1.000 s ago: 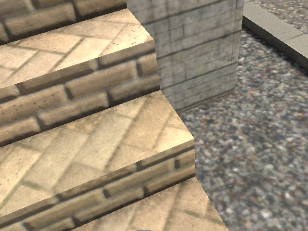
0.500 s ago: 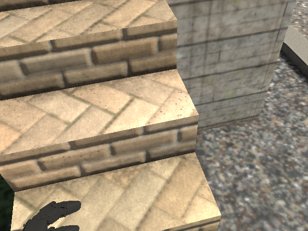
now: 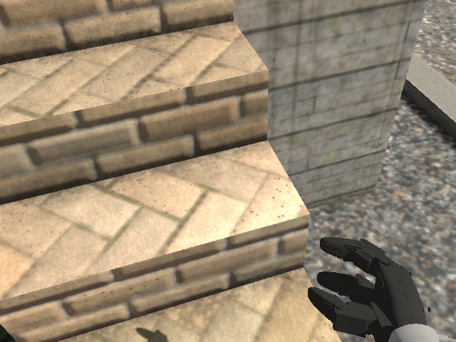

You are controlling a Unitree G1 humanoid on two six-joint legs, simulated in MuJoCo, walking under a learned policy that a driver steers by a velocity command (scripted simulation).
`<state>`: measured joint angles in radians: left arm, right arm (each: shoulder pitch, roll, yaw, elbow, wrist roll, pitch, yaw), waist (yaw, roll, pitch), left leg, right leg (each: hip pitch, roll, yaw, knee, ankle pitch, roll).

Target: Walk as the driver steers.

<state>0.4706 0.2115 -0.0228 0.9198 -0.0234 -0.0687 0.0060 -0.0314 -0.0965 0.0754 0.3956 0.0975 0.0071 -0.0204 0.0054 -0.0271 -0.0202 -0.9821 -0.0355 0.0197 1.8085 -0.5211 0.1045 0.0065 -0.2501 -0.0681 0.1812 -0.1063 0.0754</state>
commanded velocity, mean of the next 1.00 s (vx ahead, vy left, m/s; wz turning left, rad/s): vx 0.50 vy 0.00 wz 0.00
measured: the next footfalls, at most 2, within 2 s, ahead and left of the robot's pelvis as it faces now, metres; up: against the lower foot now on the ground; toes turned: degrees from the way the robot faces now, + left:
left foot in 0.04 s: +0.13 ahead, +0.15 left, +0.20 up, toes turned -4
right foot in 0.44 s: -0.06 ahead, -0.05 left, +0.00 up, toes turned -8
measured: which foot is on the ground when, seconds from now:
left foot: up 0.00-0.02, down 0.04-0.42, up 0.44-0.84, down 0.86-1.00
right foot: down 0.00-0.04, up 0.06-0.42, down 0.44-0.86, up 0.88-1.00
